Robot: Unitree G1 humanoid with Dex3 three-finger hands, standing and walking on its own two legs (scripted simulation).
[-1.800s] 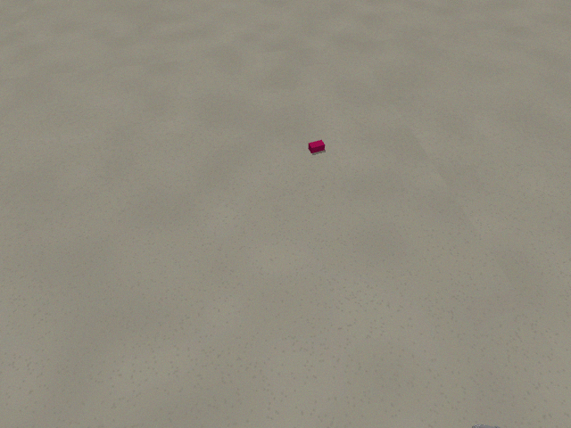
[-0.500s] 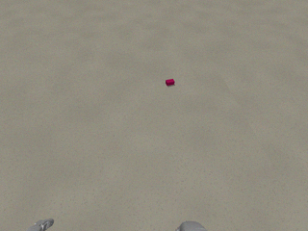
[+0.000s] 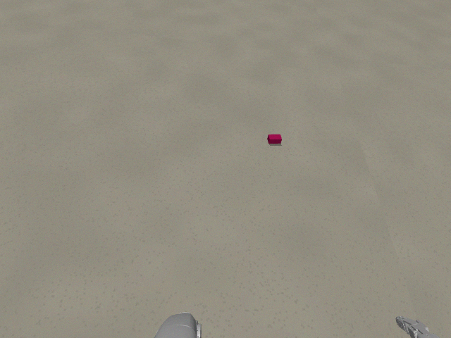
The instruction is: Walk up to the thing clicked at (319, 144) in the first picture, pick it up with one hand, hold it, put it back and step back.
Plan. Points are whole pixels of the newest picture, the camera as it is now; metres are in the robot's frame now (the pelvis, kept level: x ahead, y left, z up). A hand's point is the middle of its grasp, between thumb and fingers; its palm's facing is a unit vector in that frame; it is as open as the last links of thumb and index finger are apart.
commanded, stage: walk up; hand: left
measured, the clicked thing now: (274, 138) +1.30 -0.27 -0.73
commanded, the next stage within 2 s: none
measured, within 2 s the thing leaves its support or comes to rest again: neither
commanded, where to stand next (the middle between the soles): +0.94 -0.57 m, yaw +11 degrees
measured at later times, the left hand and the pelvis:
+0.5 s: hand (173, 247) +0.29 +0.14 -0.11, palm faces +0.07 -0.92 -0.39, open 7.4 cm; pelvis +0.21 -0.15 +0.00, yaw +4 degrees
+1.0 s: hand (224, 200) +0.45 +0.04 -0.15, palm faces +0.02 -0.96 -0.29, open 7.4 cm; pelvis +0.40 -0.24 +0.00, yaw +5 degrees
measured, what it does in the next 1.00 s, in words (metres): walks ahead: right foot, then left foot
